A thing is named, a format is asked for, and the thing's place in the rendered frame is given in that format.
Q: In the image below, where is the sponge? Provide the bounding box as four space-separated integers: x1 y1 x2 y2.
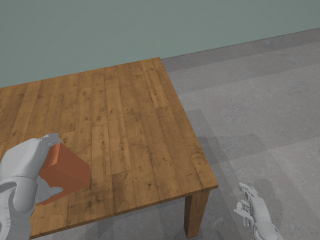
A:
35 142 90 206

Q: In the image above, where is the robot right hand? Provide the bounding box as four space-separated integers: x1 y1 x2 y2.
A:
233 182 272 230

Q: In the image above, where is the table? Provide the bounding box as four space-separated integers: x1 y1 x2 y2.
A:
0 57 219 240

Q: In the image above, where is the robot left hand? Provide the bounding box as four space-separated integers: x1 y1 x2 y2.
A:
0 132 64 204

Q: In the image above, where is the robot left forearm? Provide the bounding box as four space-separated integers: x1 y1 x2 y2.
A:
0 176 38 240

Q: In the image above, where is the robot right forearm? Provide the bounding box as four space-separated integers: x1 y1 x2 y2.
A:
253 220 284 240

